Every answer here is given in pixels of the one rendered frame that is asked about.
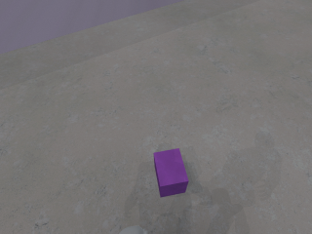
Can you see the carton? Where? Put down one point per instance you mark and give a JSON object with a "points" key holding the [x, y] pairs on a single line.
{"points": [[170, 172]]}

